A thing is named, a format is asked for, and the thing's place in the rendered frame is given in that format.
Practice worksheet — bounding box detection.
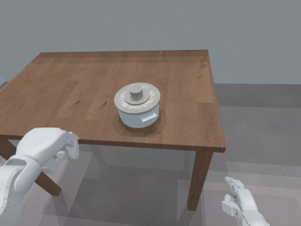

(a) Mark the knob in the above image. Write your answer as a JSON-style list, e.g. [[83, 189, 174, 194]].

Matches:
[[129, 85, 143, 97]]

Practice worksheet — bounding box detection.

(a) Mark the table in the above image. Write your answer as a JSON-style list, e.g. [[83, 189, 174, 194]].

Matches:
[[0, 50, 226, 211]]

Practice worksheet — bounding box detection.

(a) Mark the left robot forearm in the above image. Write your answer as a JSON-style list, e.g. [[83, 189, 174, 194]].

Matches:
[[0, 154, 42, 226]]

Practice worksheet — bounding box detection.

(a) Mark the pot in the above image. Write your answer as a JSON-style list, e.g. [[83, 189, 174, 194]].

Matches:
[[118, 104, 159, 128]]

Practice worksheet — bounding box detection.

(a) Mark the lid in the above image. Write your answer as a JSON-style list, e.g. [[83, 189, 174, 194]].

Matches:
[[114, 82, 160, 115]]

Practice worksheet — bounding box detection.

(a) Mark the right robot forearm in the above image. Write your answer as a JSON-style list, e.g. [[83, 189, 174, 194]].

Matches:
[[241, 210, 270, 226]]

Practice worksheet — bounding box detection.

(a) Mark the right robot hand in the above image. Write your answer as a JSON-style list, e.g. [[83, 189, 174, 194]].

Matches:
[[222, 177, 258, 220]]

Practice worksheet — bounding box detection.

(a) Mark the left robot hand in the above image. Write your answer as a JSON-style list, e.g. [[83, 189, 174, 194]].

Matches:
[[15, 128, 79, 174]]

